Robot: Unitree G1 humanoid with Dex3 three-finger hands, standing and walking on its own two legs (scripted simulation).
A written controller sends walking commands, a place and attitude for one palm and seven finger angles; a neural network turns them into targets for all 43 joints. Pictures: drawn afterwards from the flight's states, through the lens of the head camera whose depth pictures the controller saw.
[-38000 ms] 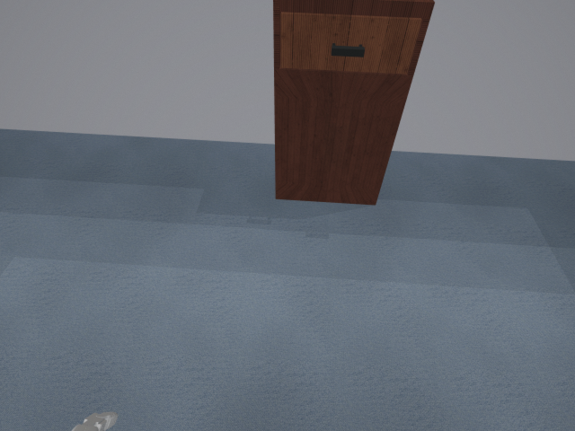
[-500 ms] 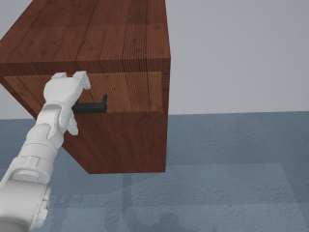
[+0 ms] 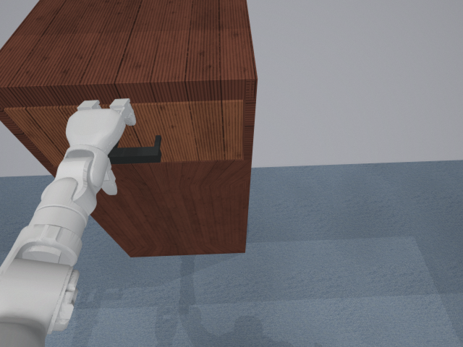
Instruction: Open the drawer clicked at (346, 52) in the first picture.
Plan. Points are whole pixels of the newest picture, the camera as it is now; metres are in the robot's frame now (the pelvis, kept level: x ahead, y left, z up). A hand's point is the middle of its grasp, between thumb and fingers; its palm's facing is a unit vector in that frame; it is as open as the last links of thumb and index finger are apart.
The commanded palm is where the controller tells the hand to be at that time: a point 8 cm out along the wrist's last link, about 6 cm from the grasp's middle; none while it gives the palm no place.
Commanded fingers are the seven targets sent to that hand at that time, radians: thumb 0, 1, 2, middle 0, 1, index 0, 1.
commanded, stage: re-aim the fingers above the handle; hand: left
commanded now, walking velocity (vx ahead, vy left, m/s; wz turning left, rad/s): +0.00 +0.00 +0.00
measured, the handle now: (135, 147) +0.50 +0.21 +0.02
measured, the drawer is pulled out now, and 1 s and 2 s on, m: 0.00 0.00 0.00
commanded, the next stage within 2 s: lower the fingers behind the handle in 1.16 s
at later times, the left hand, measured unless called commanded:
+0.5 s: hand (127, 147) +0.45 +0.20 +0.07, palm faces +0.04 -0.01 -1.00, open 13.7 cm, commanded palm +0.42 +0.22 +0.13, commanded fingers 0.00 -0.50 0.30 -0.30 -1.20 -0.30 -1.20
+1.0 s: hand (138, 147) +0.46 +0.18 +0.07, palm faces +0.05 -0.03 -1.00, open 13.7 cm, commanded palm +0.43 +0.23 +0.13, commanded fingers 0.00 -0.50 0.30 -0.30 -1.20 -0.30 -1.20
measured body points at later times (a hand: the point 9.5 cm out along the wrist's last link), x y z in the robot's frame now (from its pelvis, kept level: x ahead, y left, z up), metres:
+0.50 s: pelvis +0.00 +0.00 +0.00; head +0.06 -0.03 +0.45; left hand +0.45 +0.20 +0.12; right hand +0.08 -0.26 -0.13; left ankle -0.02 +0.09 -0.72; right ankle -0.01 -0.12 -0.72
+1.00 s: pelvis +0.01 -0.01 +0.00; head +0.07 -0.03 +0.45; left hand +0.45 +0.18 +0.12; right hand +0.10 -0.28 -0.13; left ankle -0.02 +0.09 -0.72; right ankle -0.01 -0.12 -0.72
